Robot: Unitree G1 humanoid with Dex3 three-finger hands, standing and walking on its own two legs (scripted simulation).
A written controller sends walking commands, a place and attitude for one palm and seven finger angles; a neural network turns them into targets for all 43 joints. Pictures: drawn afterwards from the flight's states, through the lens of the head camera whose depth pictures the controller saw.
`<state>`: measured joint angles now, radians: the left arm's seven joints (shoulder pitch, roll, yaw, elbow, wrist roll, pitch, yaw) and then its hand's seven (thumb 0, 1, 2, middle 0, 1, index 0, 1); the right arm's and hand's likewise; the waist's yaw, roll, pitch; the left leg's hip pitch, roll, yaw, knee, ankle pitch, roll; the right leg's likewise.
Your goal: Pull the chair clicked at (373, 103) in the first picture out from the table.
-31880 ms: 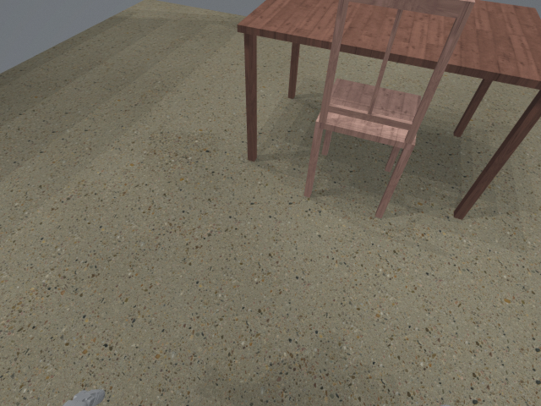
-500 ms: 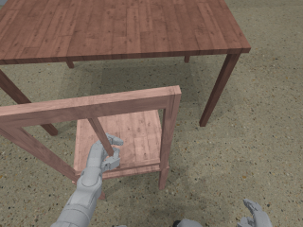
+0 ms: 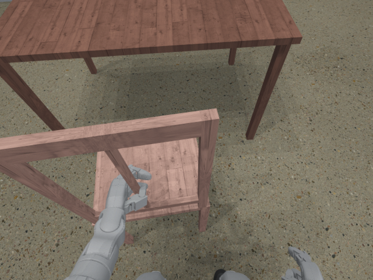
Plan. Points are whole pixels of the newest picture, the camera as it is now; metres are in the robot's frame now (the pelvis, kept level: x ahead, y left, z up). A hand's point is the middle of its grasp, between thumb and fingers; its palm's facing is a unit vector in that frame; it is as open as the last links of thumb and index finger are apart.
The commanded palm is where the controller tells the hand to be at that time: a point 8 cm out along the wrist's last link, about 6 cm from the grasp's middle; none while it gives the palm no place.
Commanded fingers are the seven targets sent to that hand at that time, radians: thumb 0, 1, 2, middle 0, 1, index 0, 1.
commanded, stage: step backward, pulling the chair out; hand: left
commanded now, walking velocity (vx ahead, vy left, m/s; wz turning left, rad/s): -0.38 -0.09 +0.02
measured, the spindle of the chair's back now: (133, 184) +0.33 +0.13 -0.05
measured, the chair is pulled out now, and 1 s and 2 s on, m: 0.40 0.57 0.57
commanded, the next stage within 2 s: stop walking, hand still on the chair in 0.56 s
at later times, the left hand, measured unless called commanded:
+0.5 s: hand (139, 241) +0.20 +0.11 -0.06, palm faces -0.02 -0.98 -0.18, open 4.9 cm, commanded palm +0.17 +0.16 -0.06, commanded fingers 0.00 0.90 0.90 -0.50 -1.45 -0.50 -1.45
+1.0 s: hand (133, 279) +0.13 +0.11 -0.06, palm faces -0.03 -0.99 -0.17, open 4.9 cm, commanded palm +0.12 +0.16 -0.04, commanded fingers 0.00 0.90 0.90 -0.50 -1.45 -0.50 -1.45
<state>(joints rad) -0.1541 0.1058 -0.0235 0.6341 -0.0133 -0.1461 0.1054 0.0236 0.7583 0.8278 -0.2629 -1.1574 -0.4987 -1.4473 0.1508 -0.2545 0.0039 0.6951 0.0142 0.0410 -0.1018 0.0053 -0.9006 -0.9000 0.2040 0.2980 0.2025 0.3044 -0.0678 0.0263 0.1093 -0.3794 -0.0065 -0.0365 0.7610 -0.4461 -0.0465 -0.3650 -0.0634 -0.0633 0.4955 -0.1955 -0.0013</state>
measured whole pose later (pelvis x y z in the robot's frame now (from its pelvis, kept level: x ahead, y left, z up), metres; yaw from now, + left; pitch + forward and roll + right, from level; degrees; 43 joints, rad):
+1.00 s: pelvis -0.16 +0.00 +0.00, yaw -1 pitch -1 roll +0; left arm -0.18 0.11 -0.06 0.72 -0.05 -0.09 0.09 0.03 0.76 0.84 -0.26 -1.16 -0.50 -1.45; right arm 0.24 -0.18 0.04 0.69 0.03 0.04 -0.09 0.01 -0.90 -0.90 0.20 0.30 0.20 0.30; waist -0.03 0.05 0.09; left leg -0.22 0.09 0.04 0.48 -0.24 -0.05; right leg -0.24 -0.01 -0.07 0.48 -0.22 -0.01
